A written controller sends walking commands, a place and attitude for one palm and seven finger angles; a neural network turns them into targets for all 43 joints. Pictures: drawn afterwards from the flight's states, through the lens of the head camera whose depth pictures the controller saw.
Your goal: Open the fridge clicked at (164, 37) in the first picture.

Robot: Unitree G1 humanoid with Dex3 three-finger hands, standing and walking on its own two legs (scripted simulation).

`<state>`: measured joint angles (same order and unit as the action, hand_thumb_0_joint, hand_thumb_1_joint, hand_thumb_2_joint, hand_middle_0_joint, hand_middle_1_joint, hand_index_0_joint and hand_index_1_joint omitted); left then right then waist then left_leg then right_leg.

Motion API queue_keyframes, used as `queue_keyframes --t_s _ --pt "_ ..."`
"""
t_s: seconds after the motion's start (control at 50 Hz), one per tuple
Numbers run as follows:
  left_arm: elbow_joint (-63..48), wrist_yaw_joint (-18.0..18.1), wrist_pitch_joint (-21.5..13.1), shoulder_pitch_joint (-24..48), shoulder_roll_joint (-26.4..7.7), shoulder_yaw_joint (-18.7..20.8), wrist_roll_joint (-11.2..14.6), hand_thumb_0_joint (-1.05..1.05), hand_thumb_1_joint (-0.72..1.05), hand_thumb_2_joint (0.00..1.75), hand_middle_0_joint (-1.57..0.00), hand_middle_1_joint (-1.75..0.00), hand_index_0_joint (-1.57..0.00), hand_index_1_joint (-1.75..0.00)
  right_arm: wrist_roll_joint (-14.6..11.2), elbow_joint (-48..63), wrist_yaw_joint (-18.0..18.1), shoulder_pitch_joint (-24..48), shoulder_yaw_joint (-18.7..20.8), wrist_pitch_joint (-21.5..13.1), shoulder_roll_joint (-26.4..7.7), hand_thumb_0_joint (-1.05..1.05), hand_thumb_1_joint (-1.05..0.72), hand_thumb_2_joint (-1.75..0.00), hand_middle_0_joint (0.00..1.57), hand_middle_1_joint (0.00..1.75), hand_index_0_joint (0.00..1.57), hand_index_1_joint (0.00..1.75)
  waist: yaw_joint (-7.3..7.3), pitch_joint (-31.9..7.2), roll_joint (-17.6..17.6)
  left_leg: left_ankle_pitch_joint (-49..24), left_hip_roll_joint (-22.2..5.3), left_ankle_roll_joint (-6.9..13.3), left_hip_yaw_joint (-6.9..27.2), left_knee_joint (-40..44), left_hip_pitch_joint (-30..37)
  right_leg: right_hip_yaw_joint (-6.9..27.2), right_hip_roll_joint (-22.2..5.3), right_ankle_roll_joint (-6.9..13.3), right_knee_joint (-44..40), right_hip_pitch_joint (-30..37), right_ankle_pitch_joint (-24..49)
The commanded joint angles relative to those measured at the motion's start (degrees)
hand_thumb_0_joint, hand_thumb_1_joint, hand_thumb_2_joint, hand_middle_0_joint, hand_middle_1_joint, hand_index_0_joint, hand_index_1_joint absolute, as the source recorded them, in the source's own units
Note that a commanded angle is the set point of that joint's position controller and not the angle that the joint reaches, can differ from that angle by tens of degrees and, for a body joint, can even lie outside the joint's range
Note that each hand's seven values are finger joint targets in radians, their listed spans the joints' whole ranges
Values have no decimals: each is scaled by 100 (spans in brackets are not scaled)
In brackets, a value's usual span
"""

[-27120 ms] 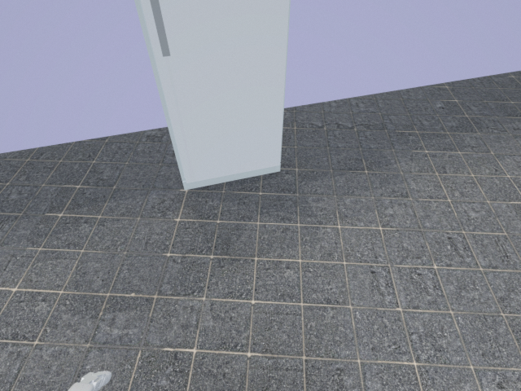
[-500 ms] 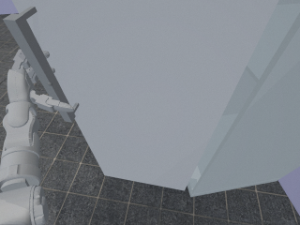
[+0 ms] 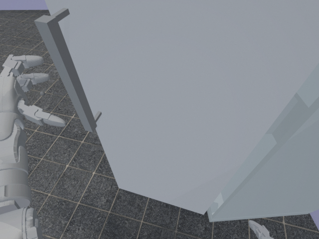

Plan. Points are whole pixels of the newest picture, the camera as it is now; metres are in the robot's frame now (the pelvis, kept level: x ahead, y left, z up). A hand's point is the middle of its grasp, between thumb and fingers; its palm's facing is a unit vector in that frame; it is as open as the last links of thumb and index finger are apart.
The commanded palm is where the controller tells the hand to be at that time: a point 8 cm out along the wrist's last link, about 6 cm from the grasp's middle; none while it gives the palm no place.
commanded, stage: slip the hand off the handle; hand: left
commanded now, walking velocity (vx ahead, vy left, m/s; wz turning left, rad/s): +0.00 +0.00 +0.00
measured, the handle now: (79, 81) +0.43 +0.23 +0.17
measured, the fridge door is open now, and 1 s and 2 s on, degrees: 69 69 69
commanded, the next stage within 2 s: draw the hand back to the body in 0.80 s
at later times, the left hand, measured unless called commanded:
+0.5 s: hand (22, 115) +0.32 +0.32 +0.17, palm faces +0.30 -0.94 -0.18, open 14.7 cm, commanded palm +0.27 +0.35 +0.18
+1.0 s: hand (10, 139) +0.26 +0.30 +0.17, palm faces +0.24 -0.97 -0.10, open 14.7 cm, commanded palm +0.21 +0.34 +0.18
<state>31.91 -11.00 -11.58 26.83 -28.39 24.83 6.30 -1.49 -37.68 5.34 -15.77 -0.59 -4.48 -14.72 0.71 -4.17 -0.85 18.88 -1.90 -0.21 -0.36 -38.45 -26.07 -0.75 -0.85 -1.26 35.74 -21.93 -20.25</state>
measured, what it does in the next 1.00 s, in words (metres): stands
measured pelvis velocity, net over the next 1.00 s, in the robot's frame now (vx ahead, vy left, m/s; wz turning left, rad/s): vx -0.03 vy -0.02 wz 0.03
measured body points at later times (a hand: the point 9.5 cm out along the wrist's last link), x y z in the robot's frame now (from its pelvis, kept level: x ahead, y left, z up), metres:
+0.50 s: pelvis -0.02 +0.00 +0.00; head +0.00 +0.00 +0.45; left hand +0.30 +0.36 +0.18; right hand +0.09 -0.26 -0.10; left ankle +0.00 +0.12 -0.72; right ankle -0.03 -0.14 -0.72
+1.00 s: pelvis -0.03 -0.02 +0.00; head -0.03 -0.02 +0.45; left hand +0.24 +0.35 +0.18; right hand +0.16 -0.24 -0.08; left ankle +0.00 +0.12 -0.72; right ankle -0.03 -0.14 -0.72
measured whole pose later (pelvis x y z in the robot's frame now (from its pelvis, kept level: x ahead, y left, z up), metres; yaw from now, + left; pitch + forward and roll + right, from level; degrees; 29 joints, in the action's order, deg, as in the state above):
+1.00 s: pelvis -0.03 -0.02 +0.00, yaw +2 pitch +1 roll -1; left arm 19.0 -21.6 -4.7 10.7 -27.8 27.7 17.3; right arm -3.5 -37.4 9.3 -12.4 -4.2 -11.2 -14.7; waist 3.2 -2.6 -2.1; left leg 16.3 -2.0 -1.3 2.0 -37.3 -22.1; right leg -3.0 -0.5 -0.2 35.5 -17.6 -19.0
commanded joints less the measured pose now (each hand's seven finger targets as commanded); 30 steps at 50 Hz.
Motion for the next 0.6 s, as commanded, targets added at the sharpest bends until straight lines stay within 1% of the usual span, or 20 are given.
queue_keyframes --t_s 0.0,0.04,0.06,0.08,0.12,0.14,0.16,0.18,0.2,0.26,0.28,0.32,0.38,0.4,0.42,0.44,0.48,0.5,0.52,0.58 --pt "-888 -107 -343 2317 -1924 523 129 0 -55 20 -25 -115 -25 -115 -10 534 103 -195 299 -175 -882 0 -90 -90 20 30 20 30 -182 -1579 -313 -2363 117 125 40 258 1288 -144 244 227 -257 -8 2166" --pt "-585 -183 -323 2410 -2081 612 128 0 -55 20 -25 -115 -25 -115 -17 518 136 -200 289 -171 -904 0 -90 -90 20 30 20 30 -205 -1460 -267 -1990 130 131 29 291 1106 -134 236 214 -296 -101 1893" --pt "-552 -188 -372 2549 -2312 751 93 0 -55 20 -25 -115 -25 -115 1 499 154 -231 289 -159 -935 0 -90 -90 20 30 20 30 -177 -1481 -295 -1951 128 142 26 281 1058 -123 222 230 -286 -53 1864" --pt "-414 -227 -387 2578 -2331 729 78 0 -55 20 -25 -115 -25 -115 -6 515 153 -236 277 -163 -927 0 -90 -90 20 30 20 30 -204 -1514 -354 -1877 140 153 8 271 1032 -103 217 217 -288 -106 1814" --pt "-652 -315 -515 2457 -2127 575 102 0 -55 20 -25 -115 -25 -115 9 603 125 -224 281 -188 -891 0 -90 -90 20 30 20 30 -144 -1716 -512 -1930 146 145 25 253 1150 -118 241 238 -246 -79 1785" --pt "-680 -347 -565 2201 -2205 685 111 0 -55 20 -25 -115 -25 -115 14 634 115 -238 305 -198 -902 0 -90 -90 20 30 20 30 -89 -1851 -539 -1974 142 145 29 224 1218 -114 256 246 -225 -65 1774" --pt "-752 -385 -620 2054 -2123 646 143 0 -55 20 -25 -115 -25 -115 35 657 103 -271 313 -190 -913 0 -90 -90 20 30 20 30 -64 -1978 -516 -2109 135 146 26 198 1254 -124 263 255 -192 18 1870" --pt "-897 -408 -673 1923 -2204 759 192 0 -55 20 -25 -115 -25 -115 26 673 86 -265 325 -194 -909 0 -90 -90 20 30 20 30 -27 -2097 -596 -2215 121 139 35 180 1321 -120 274 253 -161 38 1944" --pt "-1154 -439 -713 1789 -2109 719 248 0 -55 20 -25 -115 -25 -115 22 727 71 -234 329 -197 -888 0 -90 -90 20 30 20 30 3 -2169 -718 -2291 120 126 41 179 1402 -125 288 257 -141 63 1958" --pt "-1074 -484 -612 1062 -2182 1045 469 0 -55 20 -25 -115 -25 -115 -8 772 77 -172 320 -188 -926 0 -90 -90 20 30 20 30 113 -1816 -354 -2034 124 159 -13 248 1063 -144 287 247 -198 203 1917" --pt "-1252 -482 -574 1119 -2226 1098 512 0 -55 20 -25 -115 -25 -115 -32 791 78 -111 315 -197 -912 0 -90 -90 20 30 20 30 85 -1729 -369 -1902 126 164 -21 295 1006 -144 286 227 -217 171 1859" --pt "-1386 -477 -443 907 -2235 1171 564 0 -55 20 -25 -115 -25 -115 -57 866 100 -42 307 -212 -904 0 -90 -90 20 30 20 30 123 -1546 -325 -1677 134 167 -22 375 899 -156 280 223 -250 161 1666" --pt "-1952 -372 -373 826 -2155 1072 512 0 -55 20 -25 -115 -25 -115 -58 959 132 99 279 -277 -845 0 -90 -90 20 30 20 30 127 -1383 -620 -1458 144 181 -9 455 931 -156 280 234 -301 85 1369" --pt "-2169 -347 -379 814 -2014 942 512 0 -55 20 -25 -115 -25 -115 -53 992 134 143 268 -310 -823 0 -90 -90 20 30 20 30 89 -1361 -661 -1355 151 184 11 465 1003 -160 291 233 -321 9 1237" --pt "-2276 -303 -390 693 -2087 1023 499 0 -55 20 -25 -115 -25 -115 -46 978 157 164 274 -335 -828 0 -90 -90 20 30 20 30 93 -1355 -684 -1287 133 185 26 476 1034 -155 299 238 -333 -31 1138" --pt "-2403 -295 -420 717 -1951 894 505 0 -55 20 -25 -115 -25 -115 -39 969 177 201 257 -368 -815 0 -90 -90 20 30 20 30 37 -1273 -650 -1222 132 185 47 489 1069 -164 303 234 -357 -83 1066" --pt "-2510 -283 -441 496 -1878 919 579 0 -55 20 -25 -115 -25 -115 -42 939 201 227 251 -427 -805 0 -90 -90 20 30 20 30 52 -1287 -561 -1196 121 184 61 491 1121 -163 305 232 -373 -41 1062" --pt "-2628 -306 -443 368 -1833 913 614 0 -55 20 -25 -115 -25 -115 -36 951 206 279 240 -465 -796 0 -90 -90 20 30 20 30 93 -1335 -677 -1163 130 166 82 514 1151 -166 297 241 -366 -7 1030" --pt "-2551 -332 -408 195 -1779 920 657 0 -55 20 -25 -115 -25 -115 -49 934 218 298 231 -490 -790 0 -90 -90 20 30 20 30 89 -1275 -515 -1094 129 165 89 531 1120 -177 295 235 -385 12 997" --pt "-2449 -419 -225 110 -1599 772 748 0 -55 20 -25 -115 -25 -115 -97 910 271 428 188 -566 -782 0 -90 -90 20 30 20 30 71 -960 -477 -733 136 158 90 610 1016 -165 250 215 -495 -97 743"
